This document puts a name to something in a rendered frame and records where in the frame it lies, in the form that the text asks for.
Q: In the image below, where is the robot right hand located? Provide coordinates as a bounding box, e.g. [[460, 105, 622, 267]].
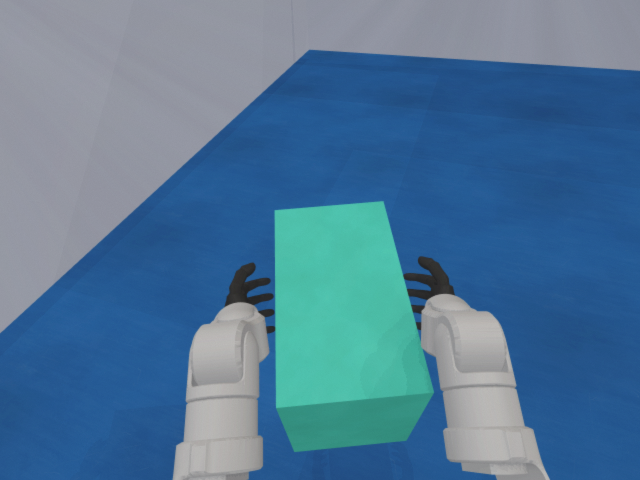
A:
[[403, 256, 455, 330]]

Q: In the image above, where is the robot left hand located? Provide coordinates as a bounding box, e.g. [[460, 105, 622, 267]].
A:
[[225, 263, 275, 334]]

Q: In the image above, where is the left robot forearm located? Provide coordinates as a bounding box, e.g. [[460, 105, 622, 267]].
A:
[[173, 302, 269, 480]]

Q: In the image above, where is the carton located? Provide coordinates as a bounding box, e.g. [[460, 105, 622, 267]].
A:
[[275, 201, 434, 452]]

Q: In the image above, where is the right robot forearm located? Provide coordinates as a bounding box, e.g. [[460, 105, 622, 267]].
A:
[[421, 294, 550, 480]]

